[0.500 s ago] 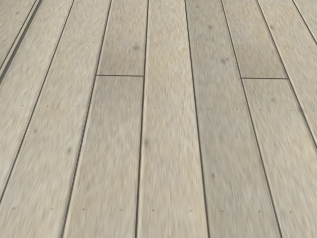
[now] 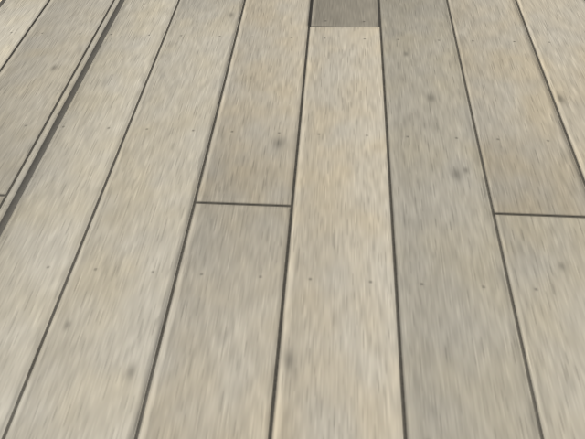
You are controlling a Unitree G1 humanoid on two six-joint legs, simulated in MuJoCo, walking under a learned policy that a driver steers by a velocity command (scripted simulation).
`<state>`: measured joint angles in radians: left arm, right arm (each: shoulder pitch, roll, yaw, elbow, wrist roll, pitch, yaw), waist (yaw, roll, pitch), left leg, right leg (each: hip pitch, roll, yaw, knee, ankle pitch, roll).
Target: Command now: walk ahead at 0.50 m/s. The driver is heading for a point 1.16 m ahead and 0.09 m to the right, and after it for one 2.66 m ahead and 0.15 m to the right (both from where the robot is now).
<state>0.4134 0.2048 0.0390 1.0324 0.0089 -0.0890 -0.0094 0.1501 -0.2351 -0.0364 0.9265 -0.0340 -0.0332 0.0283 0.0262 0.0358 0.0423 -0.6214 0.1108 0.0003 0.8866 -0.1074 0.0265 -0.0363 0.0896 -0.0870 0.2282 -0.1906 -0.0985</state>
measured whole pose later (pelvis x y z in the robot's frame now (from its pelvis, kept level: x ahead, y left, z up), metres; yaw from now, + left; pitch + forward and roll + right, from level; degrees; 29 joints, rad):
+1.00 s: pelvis +0.54 +0.00 +0.00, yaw +0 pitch -1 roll +0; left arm 0.31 0.21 0.05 1.02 0.01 -0.09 0.00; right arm 0.24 -0.22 -0.06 0.99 -0.04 -0.05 0.01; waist 0.00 0.03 0.05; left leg -0.49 0.06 -0.01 1.09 -0.27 0.06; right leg -0.17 0.07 -0.10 0.34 -0.17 -0.11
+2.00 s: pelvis +1.05 -0.01 -0.03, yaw -19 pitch +0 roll +0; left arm 0.11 0.23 0.07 0.87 0.02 -0.03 -0.01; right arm 0.30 -0.20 -0.05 0.94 0.00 -0.06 -0.03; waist -0.02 0.00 0.10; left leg -0.31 0.05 0.08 1.27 -0.47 -0.01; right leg -0.40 0.09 -0.10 0.57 -0.19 -0.15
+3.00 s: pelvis +1.14 +0.00 -0.01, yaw +4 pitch +1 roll +0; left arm 0.17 0.27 0.05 0.81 0.01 0.05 0.03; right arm 0.22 -0.28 -0.06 0.80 -0.02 0.04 -0.01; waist -0.02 0.00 0.06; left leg -0.22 -0.11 -0.14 0.44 -0.22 0.06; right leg -0.35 0.01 0.02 0.73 -0.40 0.02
